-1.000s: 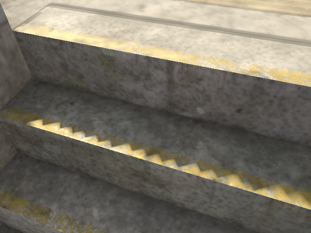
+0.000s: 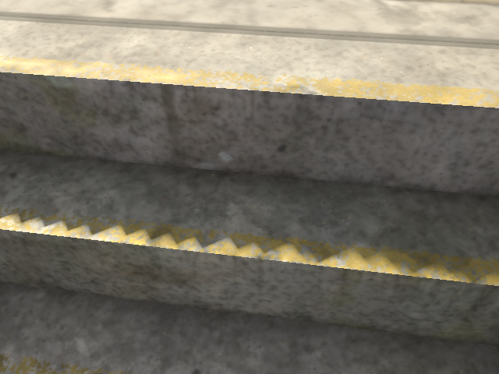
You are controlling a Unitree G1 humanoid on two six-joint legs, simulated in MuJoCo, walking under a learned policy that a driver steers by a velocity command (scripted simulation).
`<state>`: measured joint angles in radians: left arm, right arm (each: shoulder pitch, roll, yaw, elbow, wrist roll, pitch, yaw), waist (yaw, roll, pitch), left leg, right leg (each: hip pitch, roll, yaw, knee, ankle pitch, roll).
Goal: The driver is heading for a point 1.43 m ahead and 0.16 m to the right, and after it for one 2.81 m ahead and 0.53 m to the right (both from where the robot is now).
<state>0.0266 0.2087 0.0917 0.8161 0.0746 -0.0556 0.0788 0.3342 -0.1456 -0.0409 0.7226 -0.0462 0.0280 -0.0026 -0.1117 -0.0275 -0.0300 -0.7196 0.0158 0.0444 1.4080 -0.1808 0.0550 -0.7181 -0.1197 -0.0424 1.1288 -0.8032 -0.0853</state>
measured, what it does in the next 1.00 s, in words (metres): steps on the spot: left foot 0.24 m lower, then right foot 0.22 m higher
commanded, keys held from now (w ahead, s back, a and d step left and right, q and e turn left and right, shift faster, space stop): w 0.66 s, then no key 0.34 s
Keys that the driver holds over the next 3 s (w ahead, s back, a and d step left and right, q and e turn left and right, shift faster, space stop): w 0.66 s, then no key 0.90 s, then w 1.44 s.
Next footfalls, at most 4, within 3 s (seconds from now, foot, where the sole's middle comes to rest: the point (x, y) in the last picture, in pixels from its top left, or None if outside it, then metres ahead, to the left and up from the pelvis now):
0.12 left None -0.01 0.12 -0.92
0.64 right None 0.18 -0.14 -0.70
1.08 left None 0.22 0.12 -0.70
2.22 right None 0.22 -0.12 -0.52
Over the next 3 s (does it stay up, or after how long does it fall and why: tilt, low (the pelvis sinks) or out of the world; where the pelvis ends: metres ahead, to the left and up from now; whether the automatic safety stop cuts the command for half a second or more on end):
stays up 0.45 -0.02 0.29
